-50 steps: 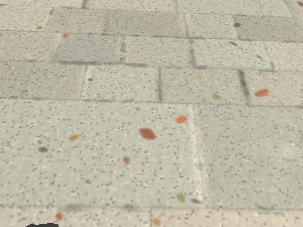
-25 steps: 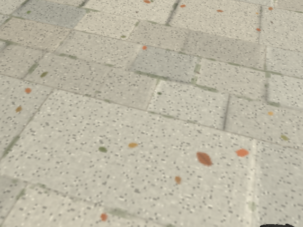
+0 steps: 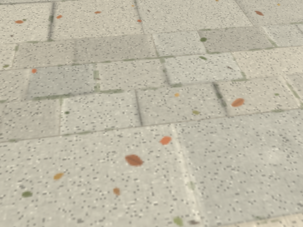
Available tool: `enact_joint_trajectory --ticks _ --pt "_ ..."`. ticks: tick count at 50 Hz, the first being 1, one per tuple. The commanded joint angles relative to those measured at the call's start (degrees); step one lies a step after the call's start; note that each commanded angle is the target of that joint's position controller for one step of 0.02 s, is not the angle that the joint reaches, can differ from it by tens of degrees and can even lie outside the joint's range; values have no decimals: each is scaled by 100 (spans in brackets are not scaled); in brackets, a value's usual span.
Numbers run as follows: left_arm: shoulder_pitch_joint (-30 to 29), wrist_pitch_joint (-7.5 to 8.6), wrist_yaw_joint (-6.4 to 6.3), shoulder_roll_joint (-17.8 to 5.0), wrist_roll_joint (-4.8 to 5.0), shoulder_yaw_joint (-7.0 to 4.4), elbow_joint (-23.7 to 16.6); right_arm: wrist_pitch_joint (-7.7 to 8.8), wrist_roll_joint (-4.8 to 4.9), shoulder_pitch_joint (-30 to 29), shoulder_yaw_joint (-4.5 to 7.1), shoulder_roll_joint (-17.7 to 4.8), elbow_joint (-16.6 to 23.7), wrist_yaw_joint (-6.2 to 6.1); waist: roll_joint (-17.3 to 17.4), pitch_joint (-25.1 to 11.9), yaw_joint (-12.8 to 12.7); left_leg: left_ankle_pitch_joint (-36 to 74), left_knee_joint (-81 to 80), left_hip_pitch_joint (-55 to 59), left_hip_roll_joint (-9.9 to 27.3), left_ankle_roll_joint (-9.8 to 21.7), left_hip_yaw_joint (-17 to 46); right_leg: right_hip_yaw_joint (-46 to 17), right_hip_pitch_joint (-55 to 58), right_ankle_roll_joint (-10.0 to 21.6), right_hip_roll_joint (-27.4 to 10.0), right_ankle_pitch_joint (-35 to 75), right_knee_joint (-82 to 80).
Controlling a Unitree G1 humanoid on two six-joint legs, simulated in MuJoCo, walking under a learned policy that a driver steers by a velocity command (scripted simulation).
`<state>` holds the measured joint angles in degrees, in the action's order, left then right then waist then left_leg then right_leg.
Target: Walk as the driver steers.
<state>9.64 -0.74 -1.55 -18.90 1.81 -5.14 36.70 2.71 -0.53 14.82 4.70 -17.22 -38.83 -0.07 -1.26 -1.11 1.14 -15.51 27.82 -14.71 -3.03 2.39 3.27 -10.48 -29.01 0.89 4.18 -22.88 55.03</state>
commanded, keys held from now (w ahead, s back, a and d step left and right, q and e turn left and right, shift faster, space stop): w+shift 0.16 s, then w+q+shift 0.72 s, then w+shift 0.12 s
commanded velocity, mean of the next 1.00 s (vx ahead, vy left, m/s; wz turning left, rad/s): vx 0.88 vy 0.00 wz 0.45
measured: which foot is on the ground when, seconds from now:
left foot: down 0.00-0.36, up 0.38-0.80, down 0.82-1.00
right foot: up 0.00-0.34, down 0.36-0.78, up 0.80-1.00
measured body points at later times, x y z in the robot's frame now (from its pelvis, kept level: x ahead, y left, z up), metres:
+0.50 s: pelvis +0.23 -0.09 +0.00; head +0.25 -0.09 +0.45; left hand +0.35 +0.18 -0.10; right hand +0.27 -0.36 -0.13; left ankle +0.13 +0.05 -0.65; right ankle +0.20 -0.19 -0.74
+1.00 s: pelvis +0.62 +0.02 -0.02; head +0.64 +0.02 +0.43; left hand +0.65 +0.31 -0.10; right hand +0.78 -0.22 -0.15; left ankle +0.59 +0.01 -0.74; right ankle +0.72 -0.14 -0.65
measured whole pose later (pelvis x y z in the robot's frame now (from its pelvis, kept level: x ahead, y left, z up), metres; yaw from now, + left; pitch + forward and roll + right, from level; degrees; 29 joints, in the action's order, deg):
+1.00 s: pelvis +0.62 +0.02 -0.02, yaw +31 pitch -1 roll +1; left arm 9.2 4.1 0.5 -13.1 -4.0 1.0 38.4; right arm 1.8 -0.9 22.4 3.3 -18.3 -48.8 0.3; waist 0.1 3.2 0.6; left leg -16.9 28.3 -10.3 -13.1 11.2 -0.4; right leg -5.3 -34.1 -2.2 -8.4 -18.1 71.0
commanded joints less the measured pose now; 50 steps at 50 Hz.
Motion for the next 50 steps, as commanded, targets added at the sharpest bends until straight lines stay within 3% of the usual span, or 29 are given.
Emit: enact_joint_trajectory --ticks 1,3,4,7,10,13,15,16,17,18,19,20,21,22,23,25,29,33,34,36,37,39,40,41,42,43,45,48,50 --pt "57 277 51 -475 -144 -64 -290 278 67 -105 121 -655 386 -41 600 449 -63 -2474 -1990 899 1747 591 2480 68 -1934 -48 -529 724 1126" --pt "-146 374 91 -296 -105 4 -358 358 46 370 92 -657 225 -29 615 490 99 -2039 -2033 869 1546 590 1969 235 -1986 -57 -571 1214 1238" --pt "-420 161 373 -328 -729 15 -353 256 -222 677 95 -791 -17 60 223 609 181 -2176 -2154 411 1425 493 1754 206 -1768 -75 -213 1300 1204" --pt "-417 34 589 -350 -509 -6 -354 250 -85 813 104 -835 -106 116 941 637 162 -1859 -2238 584 1451 553 1429 192 -1809 -170 -163 1586 746" --pt "-950 83 624 -362 -524 72 -454 244 2 1098 55 -720 -292 110 1025 618 277 -1429 -2358 810 1475 702 1297 937 -1510 -290 -609 1666 -423" --pt "-1491 184 667 -155 -383 188 -612 204 -58 1312 90 -847 -442 72 1164 736 495 -1066 -2332 533 1478 741 1258 1192 -438 -260 -544 1164 -1722" --pt "-1259 231 593 -202 -346 182 -562 143 -68 1286 137 -998 -549 59 1180 794 347 -825 -2162 303 1571 817 1346 1292 477 -125 -380 607 -2336" --pt "-816 283 497 -280 -329 147 -453 121 -62 1214 142 -1005 -593 55 1114 713 95 -128 -1830 160 1614 836 1380 1306 1147 -47 -296 620 -2612" --pt "130 376 363 -448 -348 63 -171 137 -38 1063 119 -945 -620 60 751 303 -442 1225 -734 -221 1363 744 1042 1245 2498 49 -236 868 -2921" --pt "1300 470 216 -816 -485 -73 118 208 9 931 66 -768 -569 98 120 -593 -1046 1393 1093 -1119 815 609 558 697 4272 148 -802 390 -2875" --pt "2174 490 112 -1548 -657 -210 183 284 133 855 -138 44 -187 106 -1577 -1458 -1279 -1298 3291 -2857 94 392 17 -1854 5657 396 -2708 -2477 -3656" --pt "1855 483 96 -1431 -588 -174 113 243 166 619 -89 -235 -106 61 -1136 -1212 -1101 -1027 4263 -3310 59 475 360 -3338 4630 512 -3004 -3204 -4373" --pt "1260 470 105 -936 -575 -31 99 168 115 431 -45 -346 -151 84 -615 -466 -727 -472 4589 -3419 411 487 394 -2489 3974 454 -2819 -2571 -4200" --pt "969 484 137 -550 -518 64 108 124 59 401 -59 -322 -246 169 -361 -121 -544 -69 4429 -3224 679 413 280 -1519 3410 384 -2489 -1581 -4226" --pt "823 497 136 -356 -490 122 131 57 9 489 -52 -290 -361 249 -465 42 -377 101 4290 -3050 808 325 201 -858 3101 299 -2220 -987 -4386" --pt "918 566 114 -152 -391 191 316 -115 -106 357 -75 -157 -386 367 -715 404 -257 322 4401 -3103 969 218 40 82 2763 190 -1934 29 -4569" --pt "1245 723 188 38 -340 229 671 -224 -81 -466 -153 -34 -101 496 -403 802 -179 1053 4409 -3648 946 217 -133 1280 2718 108 -1787 1748 -4815" --pt "1365 767 115 27 -365 253 976 -232 -46 -1258 -257 -70 175 581 -144 1012 -134 1479 3174 -3288 660 402 -925 2415 2799 -85 -1403 3888 -4947" --pt "1436 772 97 -168 -362 238 1008 -213 -69 -1514 -337 41 398 615 -241 1187 -67 1500 2531 -2984 716 515 -1081 2561 2686 -135 -1569 4741 -4845" --pt "1568 740 18 -418 -355 203 1108 -227 -71 -1665 -357 -64 432 591 -230 960 2 1454 1908 -2084 209 742 -1657 2788 3002 -192 -1572 7421 -4394" --pt "1559 680 -53 -636 -375 150 1092 -241 -49 -1383 -331 -189 333 558 -383 658 194 1288 1775 -1642 8 826 -1719 2769 3292 -207 -1668 8372 -3937" --pt "1128 501 -150 -1025 -444 41 956 -248 -34 367 -140 -652 -143 462 -618 -312 1153 723 1738 212 -298 1094 -1461 2578 3182 -106 -1943 9442 -1759" --pt "826 428 -108 -1082 -466 16 808 -215 -41 1648 45 -983 -563 351 -483 -831 1653 456 1264 1740 -325 1308 -970 2400 2428 25 -1899 8493 0" --pt "803 428 44 -741 -471 67 839 -225 9 1631 199 -1194 -715 184 385 -606 1373 112 857 2643 -35 1462 -334 2357 1024 38 -1011 3058 2110" --pt "1072 534 121 -12 -463 271 321 -306 -84 878 277 -1740 -495 125 1566 -550 389 534 651 3414 1097 2077 2236 1914 -1234 -205 -234 -587 4048" --pt "686 688 116 -315 -401 276 -104 -324 -68 1033 354 -1850 -338 135 914 -1310 663 -587 -590 3818 1612 2663 3892 689 -1981 -160 -280 -270 4227" --pt "485 811 123 -483 -402 309 -49 -240 -72 755 232 -1224 -445 50 -288 168 163 -906 -1536 2086 1605 2128 3560 605 -1929 -113 -852 357 3000" --pt "779 463 185 -252 -637 404 147 62 -29 270 0 -728 -414 -38 -448 605 -477 -78 -1684 87 892 1773 2182 687 -804 -344 -1303 307 1859" --pt "217 367 265 -93 -616 479 -85 234 7 402 -20 -730 -523 18 -257 851 -386 482 -2009 -577 546 1672 1583 1000 -588 -424 -1386 823 819"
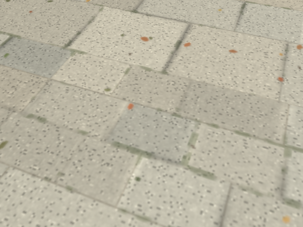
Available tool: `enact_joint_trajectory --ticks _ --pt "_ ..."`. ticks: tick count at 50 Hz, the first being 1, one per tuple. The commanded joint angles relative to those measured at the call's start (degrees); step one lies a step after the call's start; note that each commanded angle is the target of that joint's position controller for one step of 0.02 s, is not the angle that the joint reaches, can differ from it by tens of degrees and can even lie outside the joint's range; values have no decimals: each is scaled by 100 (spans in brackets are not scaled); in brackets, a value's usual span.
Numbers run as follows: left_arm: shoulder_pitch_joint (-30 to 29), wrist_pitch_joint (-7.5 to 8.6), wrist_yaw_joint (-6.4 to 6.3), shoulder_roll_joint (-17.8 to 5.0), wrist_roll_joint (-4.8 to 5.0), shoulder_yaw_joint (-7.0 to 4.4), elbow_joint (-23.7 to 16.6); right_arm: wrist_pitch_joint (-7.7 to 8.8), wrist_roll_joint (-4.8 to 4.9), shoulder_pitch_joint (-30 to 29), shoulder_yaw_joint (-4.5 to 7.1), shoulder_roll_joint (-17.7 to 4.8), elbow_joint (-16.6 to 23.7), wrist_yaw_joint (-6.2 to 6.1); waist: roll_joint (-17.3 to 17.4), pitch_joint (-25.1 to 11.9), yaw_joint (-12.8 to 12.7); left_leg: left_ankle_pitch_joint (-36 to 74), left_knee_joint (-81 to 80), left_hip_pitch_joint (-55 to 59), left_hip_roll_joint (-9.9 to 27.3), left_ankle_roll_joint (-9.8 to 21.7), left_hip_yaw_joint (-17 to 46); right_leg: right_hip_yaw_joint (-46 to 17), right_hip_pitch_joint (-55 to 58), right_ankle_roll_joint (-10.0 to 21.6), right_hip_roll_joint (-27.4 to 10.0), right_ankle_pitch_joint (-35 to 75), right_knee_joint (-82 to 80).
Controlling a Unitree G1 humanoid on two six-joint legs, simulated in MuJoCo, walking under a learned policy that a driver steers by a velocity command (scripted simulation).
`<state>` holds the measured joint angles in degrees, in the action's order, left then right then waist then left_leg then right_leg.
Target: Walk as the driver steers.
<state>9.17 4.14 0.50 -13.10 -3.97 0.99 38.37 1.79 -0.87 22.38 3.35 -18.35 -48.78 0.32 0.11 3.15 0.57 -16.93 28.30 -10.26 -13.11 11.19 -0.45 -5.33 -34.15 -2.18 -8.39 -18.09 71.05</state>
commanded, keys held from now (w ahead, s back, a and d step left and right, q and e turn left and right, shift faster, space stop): w+e+shift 0.40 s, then e+shift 0.32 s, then shift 0.28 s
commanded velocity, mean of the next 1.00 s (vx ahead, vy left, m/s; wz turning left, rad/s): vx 0.62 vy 0.00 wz -0.51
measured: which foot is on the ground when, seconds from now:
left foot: down 0.00-0.26, up 0.28-0.64, down 0.66-1.00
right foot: up 0.00-0.24, down 0.26-0.66, up 0.68-1.00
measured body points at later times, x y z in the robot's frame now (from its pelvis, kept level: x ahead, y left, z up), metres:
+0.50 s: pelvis +0.48 -0.10 +0.01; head +0.51 -0.10 +0.46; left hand +0.48 +0.19 -0.11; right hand +0.66 -0.36 -0.05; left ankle +0.64 +0.05 -0.65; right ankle +0.43 -0.12 -0.72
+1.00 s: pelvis +0.74 -0.13 +0.01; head +0.77 -0.16 +0.46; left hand +1.07 -0.04 -0.06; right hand +0.66 -0.43 -0.10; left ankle +0.86 -0.07 -0.72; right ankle +0.73 -0.28 -0.69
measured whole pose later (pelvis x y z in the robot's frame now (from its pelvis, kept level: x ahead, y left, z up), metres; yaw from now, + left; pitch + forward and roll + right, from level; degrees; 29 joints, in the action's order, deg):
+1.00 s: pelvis +0.74 -0.13 +0.01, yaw -36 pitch +2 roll +2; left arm 6.0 -1.2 -1.0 -18.5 0.3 -2.1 34.2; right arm 1.6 0.3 11.2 2.8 -17.7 -44.3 -0.3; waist -1.0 3.3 3.5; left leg -6.2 22.3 -17.6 -0.5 1.1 -3.5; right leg -3.5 -30.3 -2.8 -1.5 -15.5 45.4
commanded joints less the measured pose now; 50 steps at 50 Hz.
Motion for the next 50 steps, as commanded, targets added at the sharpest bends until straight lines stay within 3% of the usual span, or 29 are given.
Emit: enact_joint_trajectory --ticks 1,3,5,8,10,12,13,14,15,16,17,18,20,23,26,27,30,31,32,33,34,35,36,37,38,40,43,46,50 --pt "-78 -112 98 -589 31 -89 -357 383 39 -234 116 -623 403 4 -252 535 -197 1152 -2184 -1003 1444 678 1616 629 -102 -72 -135 909 -1391" --pt "-605 -66 168 -483 187 -36 -449 481 97 10 107 -567 317 77 -156 570 120 2234 -2288 -771 1249 292 1003 895 192 166 -17 2182 -2645" --pt "-1038 -33 218 -429 311 -24 -500 575 153 418 81 -584 146 95 -73 482 442 3186 -2643 -138 1468 3 827 1179 458 473 215 3127 -3429" --pt "-1003 0 219 -691 314 -127 -373 590 41 504 86 -797 -22 5 135 160 356 5319 -2391 1448 1743 -331 265 1352 450 794 708 2928 -3980" --pt "-525 -10 204 -966 316 -236 -206 503 -119 384 132 -1036 -43 -142 598 -319 -47 7397 -1533 2112 2035 -557 2 1367 924 934 1211 2124 -3928" --pt "1448 -82 133 -1353 370 -433 446 319 -341 -123 181 -1144 76 -255 811 -1154 -1045 8392 821 2000 2179 -695 -244 1322 2485 1104 1508 1424 -3680" --pt "2731 -126 62 -1525 348 -565 822 257 -341 -598 191 -1166 188 -282 567 -1413 -1798 7582 3000 1064 1936 -738 -464 967 3694 1352 1261 1010 -3958" --pt "3007 -203 -13 -1844 275 -680 992 365 -285 -728 -24 -353 443 -177 -711 -1381 -1476 2239 5516 -1238 1110 -841 -368 -616 4977 1762 384 45 -3567" --pt "2235 -234 36 -1976 220 -721 899 520 -41 8 -139 -78 718 -20 -2082 -1861 -475 -985 6651 -3311 419 -1035 370 -4284 5863 2756 -692 -678 -5028" --pt "1622 -217 84 -1589 263 -722 656 606 -122 -407 -206 -396 774 -50 -739 -1425 -584 -219 6286 -3589 962 -843 866 -4307 5362 2638 -665 -1115 -5615" --pt "1532 -202 96 -1294 320 -665 718 654 -153 -817 -215 -547 840 -24 88 -878 -463 157 5778 -3398 1259 -832 865 -3618 4454 2449 -540 -1012 -5721" --pt "1466 -179 88 -1116 309 -625 777 646 -223 -1028 -254 -505 899 -18 556 -439 -269 218 5202 -3104 1469 -846 739 -3085 3576 2217 -272 -559 -5844" --pt "1462 -84 18 -1045 347 -543 926 434 -403 -1070 -344 -316 1084 38 404 34 122 39 4585 -2783 1686 -1060 639 -2373 2422 2074 221 106 -6003" --pt "1470 66 29 -1320 383 -604 914 303 -330 -1672 -459 -214 1465 65 249 492 194 248 3091 -2335 1659 -1387 88 -1564 1321 2019 605 3417 -6046" --pt "1793 -19 23 -1273 464 -661 1037 338 -198 -2282 -565 49 1694 96 -86 83 -204 1909 1286 -1426 1127 -1341 -325 -912 1313 1196 1216 5240 -5400" --pt "1944 -1 -111 -995 778 -618 865 582 16 -2826 -445 3 1946 13 109 -130 -531 2116 469 -1058 697 -1374 68 -1344 1266 922 1307 4097 -5349" --pt "1876 -130 -277 -1255 680 -688 922 673 169 -2760 -197 -384 2086 -122 -533 -506 -340 2894 -579 -211 524 -1326 446 -1778 1942 479 1333 3466 -4654" --pt "1679 -166 -302 -1255 643 -716 831 668 153 -2448 -115 -514 2061 -180 -673 -734 -126 3144 -664 245 591 -1315 477 -1782 1988 308 1426 3541 -4030" --pt "1296 -211 -313 -1217 634 -717 663 646 88 -1655 -47 -562 1898 -222 -754 -1155 373 3752 -884 1143 793 -1255 512 -1666 1833 103 1630 3465 -3021" --pt "1275 -264 -304 -815 504 -606 463 565 -9 -446 -22 -638 1603 -246 -534 -2126 734 4475 -190 2698 1894 -863 1225 -1297 1295 -85 1798 1236 -1256" --pt "2019 -326 -295 -89 283 -377 319 456 -181 -24 -105 -684 1563 -219 918 -2916 399 8027 870 3802 3507 -307 2583 -894 211 -135 2182 -3060 606" --pt "3181 -344 -197 -622 525 -410 289 365 -150 -117 -99 -591 1577 -100 1701 -3762 -49 7337 760 4002 4716 721 4051 -1133 -73 -248 1730 -2904 2045" --pt "2877 -448 -169 -956 650 -454 181 271 30 -1013 33 -652 1730 -129 1402 -3382 -190 4022 67 3410 4471 919 4133 -651 -620 -321 1073 -1858 2341" --pt "1990 -520 -236 -1234 627 -555 74 204 18 -1446 -67 -145 1878 -221 624 -2433 9 2391 -438 2320 3673 640 3310 -258 -779 -359 859 -1202 1913" --pt "1502 -614 -299 -1345 598 -631 -39 135 -11 -1727 -169 -22 1878 -257 200 -1624 -73 2164 -761 1175 3217 408 2659 -52 -588 -419 790 -886 1802" --pt "1266 -654 -324 -1028 513 -572 -263 154 -74 -1832 -124 -192 1615 -202 172 -723 -276 3200 -1017 -285 2760 321 1706 -40 -84 -352 689 -941 984" --pt "1096 -471 -289 -463 448 -390 -403 233 -44 -1612 5 -394 1191 -122 370 -933 -289 4617 -1094 -423 2571 411 958 184 401 -253 699 -660 -743" --pt "858 -458 -199 -610 420 -358 -430 144 72 -1807 71 -543 1076 -95 491 -1316 -294 4443 -1086 -436 2690 450 709 215 1108 -146 668 180 -1905" --pt "355 -572 -103 -890 413 -397 -615 53 185 -1686 109 -716 891 -32 638 -1099 -178 2667 -1005 -557 2710 234 718 290 1709 69 741 603 -3106"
